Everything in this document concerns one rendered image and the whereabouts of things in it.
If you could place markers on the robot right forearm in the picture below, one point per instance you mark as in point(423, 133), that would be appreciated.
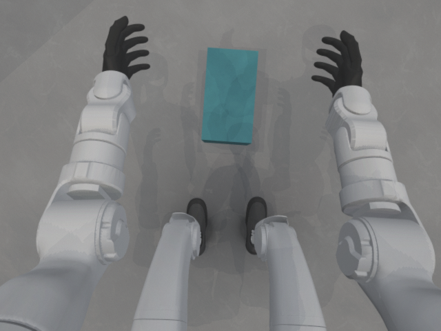
point(369, 184)

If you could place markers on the left robot foot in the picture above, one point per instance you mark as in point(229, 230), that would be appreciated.
point(197, 209)

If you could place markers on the carton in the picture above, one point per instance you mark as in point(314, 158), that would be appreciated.
point(230, 88)

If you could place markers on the right robot hand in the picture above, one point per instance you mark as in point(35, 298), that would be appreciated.
point(349, 71)

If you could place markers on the robot right upper arm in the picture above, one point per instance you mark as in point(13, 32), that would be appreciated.
point(392, 261)

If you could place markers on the robot left thigh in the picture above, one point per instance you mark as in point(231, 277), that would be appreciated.
point(163, 302)

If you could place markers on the left robot hand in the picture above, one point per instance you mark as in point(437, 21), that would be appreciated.
point(115, 56)

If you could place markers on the robot left forearm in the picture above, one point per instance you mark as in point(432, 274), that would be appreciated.
point(95, 170)

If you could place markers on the robot left upper arm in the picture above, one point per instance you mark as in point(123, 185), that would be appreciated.
point(77, 241)

